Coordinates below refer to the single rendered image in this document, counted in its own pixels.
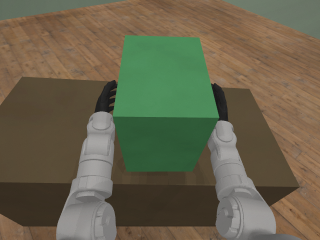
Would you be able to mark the right robot hand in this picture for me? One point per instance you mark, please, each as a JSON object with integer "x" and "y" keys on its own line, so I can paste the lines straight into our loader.
{"x": 220, "y": 101}

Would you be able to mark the right robot forearm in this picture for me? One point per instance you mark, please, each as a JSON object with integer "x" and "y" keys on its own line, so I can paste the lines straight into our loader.
{"x": 228, "y": 169}

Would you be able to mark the right robot upper arm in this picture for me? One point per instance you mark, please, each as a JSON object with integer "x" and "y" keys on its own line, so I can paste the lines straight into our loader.
{"x": 241, "y": 218}

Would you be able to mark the left robot hand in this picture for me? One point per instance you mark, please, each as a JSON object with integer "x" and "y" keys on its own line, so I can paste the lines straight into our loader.
{"x": 104, "y": 99}

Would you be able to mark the carton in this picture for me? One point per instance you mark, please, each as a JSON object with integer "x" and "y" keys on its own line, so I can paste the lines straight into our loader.
{"x": 165, "y": 110}

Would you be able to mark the pedestal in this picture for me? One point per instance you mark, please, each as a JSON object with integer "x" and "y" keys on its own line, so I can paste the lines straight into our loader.
{"x": 43, "y": 124}

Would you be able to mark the left robot forearm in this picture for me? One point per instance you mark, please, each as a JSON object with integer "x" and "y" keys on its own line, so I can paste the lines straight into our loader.
{"x": 93, "y": 181}

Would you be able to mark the left robot upper arm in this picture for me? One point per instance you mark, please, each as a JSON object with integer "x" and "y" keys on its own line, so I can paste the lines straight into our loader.
{"x": 87, "y": 221}

